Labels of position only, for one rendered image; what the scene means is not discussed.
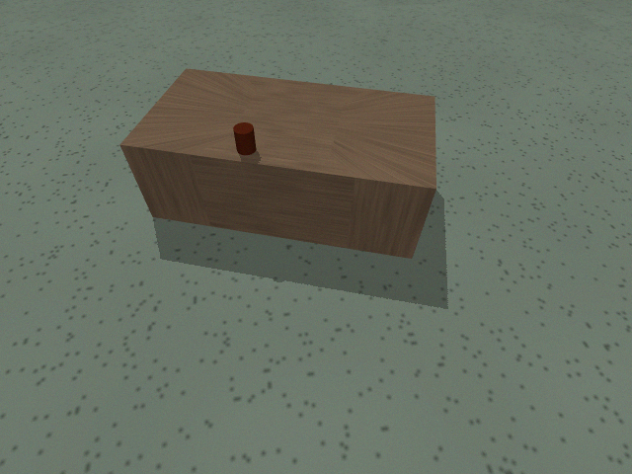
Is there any can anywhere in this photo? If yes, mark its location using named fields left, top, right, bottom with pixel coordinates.
left=233, top=122, right=256, bottom=155

